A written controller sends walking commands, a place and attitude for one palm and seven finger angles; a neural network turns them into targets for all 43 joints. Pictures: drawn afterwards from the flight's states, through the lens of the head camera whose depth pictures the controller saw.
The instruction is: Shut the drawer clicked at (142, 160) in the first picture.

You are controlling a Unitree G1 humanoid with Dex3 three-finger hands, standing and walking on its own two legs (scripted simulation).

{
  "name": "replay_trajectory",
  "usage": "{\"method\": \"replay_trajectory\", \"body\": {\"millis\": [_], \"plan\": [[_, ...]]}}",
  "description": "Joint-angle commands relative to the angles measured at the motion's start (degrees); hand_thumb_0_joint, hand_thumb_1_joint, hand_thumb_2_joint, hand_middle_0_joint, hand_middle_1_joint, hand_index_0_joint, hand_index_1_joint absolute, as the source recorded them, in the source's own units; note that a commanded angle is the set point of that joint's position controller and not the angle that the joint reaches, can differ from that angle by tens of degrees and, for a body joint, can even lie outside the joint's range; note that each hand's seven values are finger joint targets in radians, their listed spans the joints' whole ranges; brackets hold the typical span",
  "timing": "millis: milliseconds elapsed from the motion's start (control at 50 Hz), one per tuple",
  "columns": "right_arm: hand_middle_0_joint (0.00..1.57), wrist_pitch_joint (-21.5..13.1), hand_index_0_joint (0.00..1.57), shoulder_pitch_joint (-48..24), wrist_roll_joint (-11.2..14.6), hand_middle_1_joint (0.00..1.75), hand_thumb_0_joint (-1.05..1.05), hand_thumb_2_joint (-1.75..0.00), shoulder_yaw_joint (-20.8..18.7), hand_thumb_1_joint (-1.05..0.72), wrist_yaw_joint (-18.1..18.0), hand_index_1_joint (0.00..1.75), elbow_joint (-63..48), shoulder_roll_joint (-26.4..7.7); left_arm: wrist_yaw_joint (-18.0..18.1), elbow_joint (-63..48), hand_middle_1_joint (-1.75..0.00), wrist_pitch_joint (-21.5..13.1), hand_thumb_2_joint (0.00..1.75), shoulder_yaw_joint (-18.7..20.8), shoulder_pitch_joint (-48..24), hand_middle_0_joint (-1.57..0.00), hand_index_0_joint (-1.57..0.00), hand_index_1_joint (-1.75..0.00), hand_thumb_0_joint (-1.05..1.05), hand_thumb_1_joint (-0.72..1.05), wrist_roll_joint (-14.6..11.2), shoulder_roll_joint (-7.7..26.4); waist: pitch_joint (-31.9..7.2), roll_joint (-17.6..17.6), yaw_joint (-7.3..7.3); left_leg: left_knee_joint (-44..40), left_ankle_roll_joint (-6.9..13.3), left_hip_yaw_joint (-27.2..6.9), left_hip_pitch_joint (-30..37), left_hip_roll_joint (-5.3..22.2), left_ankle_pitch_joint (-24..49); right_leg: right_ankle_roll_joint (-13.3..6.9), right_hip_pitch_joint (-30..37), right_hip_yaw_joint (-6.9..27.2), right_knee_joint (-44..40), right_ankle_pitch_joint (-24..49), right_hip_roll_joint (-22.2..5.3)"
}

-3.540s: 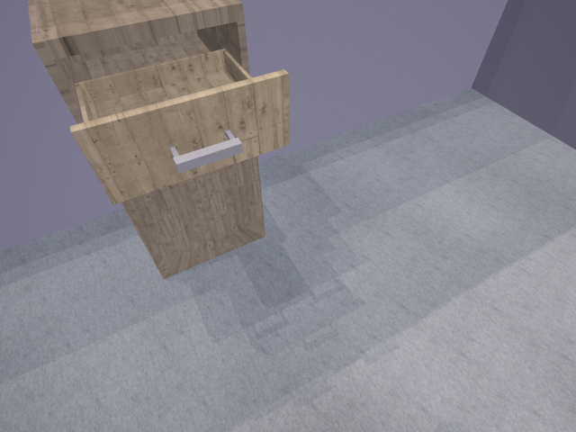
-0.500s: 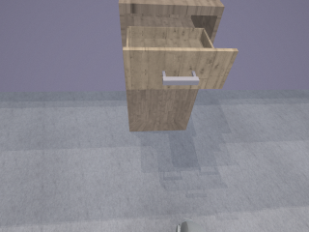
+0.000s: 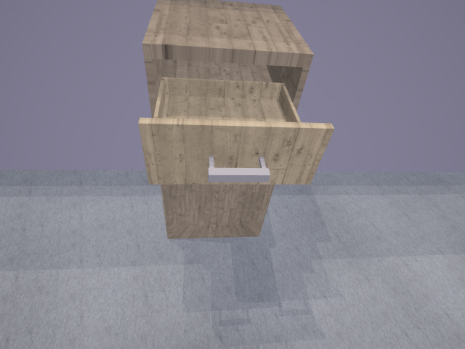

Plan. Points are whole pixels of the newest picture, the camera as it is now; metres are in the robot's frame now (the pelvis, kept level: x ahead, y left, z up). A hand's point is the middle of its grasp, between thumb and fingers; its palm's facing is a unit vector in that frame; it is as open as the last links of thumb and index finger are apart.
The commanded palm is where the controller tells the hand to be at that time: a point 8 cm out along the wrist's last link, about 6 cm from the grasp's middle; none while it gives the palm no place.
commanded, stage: take the last steps up to it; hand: left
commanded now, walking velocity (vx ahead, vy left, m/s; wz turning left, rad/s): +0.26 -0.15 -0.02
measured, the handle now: (237, 168) +0.48 +0.02 +0.04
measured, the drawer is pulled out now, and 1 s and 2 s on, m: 0.28 0.28 0.28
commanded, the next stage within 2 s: come to a stop and stand still in 0.34 s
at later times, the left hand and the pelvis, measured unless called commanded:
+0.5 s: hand (198, 319) +0.23 +0.07 -0.17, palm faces -0.04 -0.98 -0.20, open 7.3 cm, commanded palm none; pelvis +0.15 -0.11 +0.00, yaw -1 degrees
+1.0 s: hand out of the picture +0.15 +0.14 -0.18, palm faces +0.10 -0.97 -0.22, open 7.3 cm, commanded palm none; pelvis +0.13 -0.07 +0.00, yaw +1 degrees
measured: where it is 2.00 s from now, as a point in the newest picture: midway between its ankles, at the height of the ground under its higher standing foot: outside the picture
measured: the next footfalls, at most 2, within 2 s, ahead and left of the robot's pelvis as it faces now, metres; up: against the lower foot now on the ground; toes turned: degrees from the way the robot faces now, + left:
right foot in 0.44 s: +0.25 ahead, -0.24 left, +0.00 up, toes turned -10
left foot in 0.94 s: +0.18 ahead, +0.04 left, +0.00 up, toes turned +3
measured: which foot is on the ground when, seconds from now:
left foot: down 0.00-0.44, up 0.46-0.92, down 0.94-1.00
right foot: down 0.00-0.00, up 0.02-0.42, down 0.44-0.94, up 0.96-1.00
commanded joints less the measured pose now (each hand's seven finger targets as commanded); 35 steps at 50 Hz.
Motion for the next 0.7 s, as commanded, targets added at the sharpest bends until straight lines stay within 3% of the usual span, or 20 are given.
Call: {"method": "replay_trajectory", "body": {"millis": [0, 40, 60, 80, 120, 160, 240, 280, 320, 360, 380, 400, 420, 440, 460, 480, 500, 540, 620, 680], "plan": [[0.20, -0.8, 0.20, 17.2, -0.5, 0.30, 0.00, -0.90, -2.8, -0.90, -2.4, 0.30, 3.1, -13.7, -1.1, -7.1, -0.30, -0.4, 0.90, 1.7, -6.3, -0.20, -0.20, -0.30, 0.00, 0.90, 1.3, 5.8, 9.1, 13.6, -5.50, -29.9, 10.3, -37.9, 12.8, 24.8, -18.6, 1.4, -31.0, 9.9, 30.7, -9.2, -5.9], [0.20, -1.6, 0.20, 9.8, 0.1, 0.30, 0.00, -0.90, -1.5, -0.90, -2.7, 0.30, 0.8, -9.8, -1.8, -5.8, -0.30, -0.3, 0.90, 2.2, -3.4, -0.20, -0.20, -0.30, 0.00, 0.90, 1.2, 5.2, 9.2, 5.3, -1.06, -29.2, 9.4, -29.3, 8.6, 21.2, -11.7, 2.5, -29.7, 11.7, 35.8, -1.5, -8.5], [0.20, -2.1, 0.20, 8.3, 0.1, 0.30, 0.00, -0.90, -1.3, -0.90, -2.6, 0.30, 0.6, -9.2, -1.9, -4.7, -0.30, 0.0, 0.90, 2.3, -1.8, -0.20, -0.20, -0.30, 0.00, 0.90, 1.4, 4.2, 7.6, 4.3, 0.07, -28.2, 8.2, -23.0, 8.5, 18.8, -4.8, 3.2, -28.3, 12.1, 36.0, 1.5, -9.4], [0.20, -2.5, 0.20, 8.0, 0.2, 0.30, 0.00, -0.90, -1.2, -0.90, -2.6, 0.30, 0.9, -8.8, -1.9, -3.8, -0.30, 0.3, 0.90, 2.2, -0.1, -0.20, -0.20, -0.30, 0.00, 0.90, 1.3, 3.2, 5.0, 5.0, 0.65, -26.8, 7.5, -17.7, 10.0, 16.6, 1.6, 3.8, -26.9, 11.5, 35.7, 3.6, -9.5], [0.20, -2.7, 0.20, 9.5, 0.3, 0.30, 0.00, -0.90, -1.4, -0.90, -2.5, 0.30, 1.8, -8.6, -1.7, -3.2, -0.30, 0.6, 0.90, 2.0, 0.1, -0.20, -0.20, -0.30, 0.00, 0.90, 1.0, 2.2, 2.6, 5.9, 0.47, -25.1, 7.2, -11.4, 12.5, 14.2, 9.5, 4.9, -26.2, 10.0, 33.8, 5.5, -9.7], [0.20, -2.6, 0.20, 11.6, 0.3, 0.30, 0.00, -0.90, -1.5, -0.90, -2.4, 0.30, 2.8, -8.4, -1.6, -3.5, -0.30, 0.7, 0.90, 1.7, -1.4, -0.20, -0.20, -0.30, 0.00, 0.90, 0.9, 1.3, 3.0, 6.1, -0.17, -24.3, 6.8, -8.5, 13.7, 13.2, 16.1, 5.5, -26.7, 8.4, 31.1, 6.2, -9.9], [0.20, -1.9, 0.20, 14.7, 0.0, 0.30, 0.00, -0.90, -1.6, -0.90, -2.0, 0.30, 4.6, -8.0, -1.7, -5.1, -0.30, 0.5, 0.90, 1.1, -7.5, -0.20, -0.20, -0.30, 0.00, 0.90, 0.6, 0.3, 5.9, 10.9, -2.28, -22.9, 6.0, -4.6, 13.8, 11.8, 21.5, 6.0, -25.3, 4.2, 18.7, 5.9, -10.4], [0.20, -1.3, 0.20, 14.9, -0.2, 0.30, 0.00, -0.90, -2.2, -0.90, -1.8, 0.30, 4.8, -8.9, -1.8, -5.3, -0.30, 0.3, 0.90, 1.0, -9.5, -0.20, -0.20, -0.30, 0.00, 0.90, 0.3, 0.3, 5.6, 12.3, -2.99, -21.8, 5.5, -3.6, 13.3, 12.1, 20.2, 5.9, -21.7, 2.4, 12.0, 5.4, -9.8], [0.20, -0.8, 0.20, 14.3, -0.4, 0.30, 0.00, -0.90, -2.8, -0.90, -1.7, 0.30, 4.8, -9.8, -1.9, -5.0, -0.30, 0.0, 0.90, 1.2, -9.6, -0.20, -0.20, -0.30, 0.00, 0.90, 0.3, 1.0, 4.8, 12.5, -2.96, -20.3, 4.9, -4.5, 11.6, 12.6, 16.1, 5.1, -16.6, 1.5, 7.0, 4.5, -8.4], [0.20, -0.4, 0.20, 11.7, -0.3, 0.30, 0.00, -0.90, -3.1, -0.90, -1.7, 0.30, 4.7, -10.3, -1.9, -4.0, -0.30, -0.5, 0.90, 1.7, -5.7, -0.20, -0.20, -0.30, 0.00, 0.90, 0.2, 2.1, 2.7, 13.3, -0.74, -15.7, 3.4, -4.6, 8.7, 12.0, 12.7, 4.3, -8.0, 0.4, 0.7, 6.3, -7.1], [0.20, -0.2, 0.20, 11.0, -0.1, 0.30, 0.00, -0.90, -3.1, -0.90, -1.5, 0.30, 4.7, -10.1, -1.7, -2.1, -0.30, -1.0, 0.90, 2.1, -0.3, -0.20, -0.20, -0.30, 0.00, 0.90, 0.3, 3.6, -0.1, 9.8, 1.72, -9.7, 1.6, -2.6, 7.1, 9.8, 10.8, 4.0, -0.2, -0.6, -3.3, 8.7, -5.6], [0.20, -0.3, 0.20, 11.4, 0.4, 0.30, 0.00, -0.90, -2.9, -0.90, -1.1, 0.30, 4.9, -8.6, -1.3, 0.3, -0.30, -1.7, 0.90, 2.9, 6.7, -0.20, -0.20, -0.30, 0.00, 0.90, 0.5, 7.2, -4.4, 1.6, 4.88, 1.3, 0.0, -0.1, 0.6, 6.7, 6.8, 2.7, 11.8, 3.3, -5.8, 10.2, -8.6], [0.20, -0.3, 0.20, 13.1, 1.0, 0.30, 0.00, -0.90, -1.2, -0.90, -0.7, 0.30, 3.7, -3.1, -0.4, 2.3, -0.30, -2.4, 0.90, 4.2, 12.3, -0.20, -0.20, -0.30, 0.00, 0.90, 0.7, 14.0, -9.7, -17.9, 6.27, 18.1, -1.8, 3.0, -13.4, -0.6, -14.9, -1.3, 24.2, 19.6, -9.4, 19.1, -23.2], [0.20, 0.7, 0.20, 9.7, 1.5, 0.30, 0.00, -0.90, -0.7, -0.90, -1.2, 0.30, 1.3, -3.6, 0.3, 1.9, -0.30, -2.3, 0.90, 3.1, 13.4, -0.20, -0.20, -0.30, 0.00, 0.90, -0.4, 13.6, -9.3, -12.0, 6.36, 26.0, -1.3, -4.3, -11.9, -1.9, -21.6, -4.0, 16.9, 24.1, -12.1, 32.7, -28.0], [0.20, 1.3, 0.20, 11.8, 1.5, 0.30, 0.00, -0.90, -0.8, -0.90, -1.6, 0.30, 2.8, -2.6, 0.8, 1.1, -0.30, -2.6, 0.90, 2.8, 7.2, -0.20, -0.20, -0.30, 0.00, 0.90, -0.3, 12.6, -9.1, -14.3, 3.29, 28.8, -1.3, -7.6, -8.6, -0.7, -18.7, -4.0, 10.3, 22.0, -12.4, 37.1, -27.3], [0.20, 1.6, 0.20, 12.9, 1.3, 0.30, 0.00, -0.90, -0.6, -0.90, -1.8, 0.30, 3.9, -2.6, 1.2, -0.2, -0.30, -2.6, 0.90, 1.9, 1.1, -0.20, -0.20, -0.30, 0.00, 0.90, -0.3, 9.3, -6.0, -14.0, 1.45, 28.6, -1.8, -8.7, -7.0, 0.4, -15.9, -4.2, 5.8, 19.7, -12.3, 39.5, -26.4], [0.20, 1.8, 0.20, 11.9, 1.3, 0.30, 0.00, -0.90, -0.4, -0.90, -1.9, 0.30, 5.2, -2.5, 1.7, -1.1, -0.30, -2.5, 0.90, 1.0, -2.3, -0.20, -0.20, -0.30, 0.00, 0.90, -0.2, 6.7, -3.1, -9.1, 0.63, 26.9, -2.3, -8.8, -5.1, 0.7, -12.8, -4.0, 2.4, 15.9, -10.8, 45.2, -24.3], [0.20, 3.0, 0.20, 11.5, 1.6, 0.30, 0.00, -0.90, -0.7, -0.90, -2.1, 0.30, 5.4, -2.3, 2.7, -2.5, -0.30, -1.8, 0.90, 1.6, -4.3, -0.20, -0.20, -0.30, 0.00, 0.90, 0.2, 7.2, -2.9, -5.1, 0.23, 23.1, -3.1, -8.2, -4.8, -1.2, -12.1, -5.5, 2.5, 12.6, -7.4, 54.4, -24.1], [0.20, 6.3, 0.20, 3.6, 0.6, 0.30, 0.00, -0.90, -1.9, -0.90, -1.2, 0.30, 0.4, -5.3, 4.2, -3.2, -0.30, -0.4, 0.90, 2.7, -1.1, -0.20, -0.20, -0.30, 0.00, 0.90, 0.2, 9.7, -0.6, -5.0, 2.61, 31.5, -4.0, -10.6, -11.0, -3.4, -9.3, -8.4, 1.8, 14.9, -9.3, 49.0, -27.8], [0.20, 7.4, 0.20, 1.0, 0.3, 0.30, 0.00, -0.90, -2.5, -0.90, -0.4, 0.30, -2.6, -6.1, 4.9, -5.4, -0.30, -0.2, 0.90, 3.0, -3.5, -0.20, -0.20, -0.30, 0.00, 0.90, 0.5, 10.4, -0.6, -5.7, 1.59, 33.7, -4.1, -12.2, -12.1, -3.5, -7.3, -8.6, -0.6, 14.4, -10.3, 40.2, -28.0]]}}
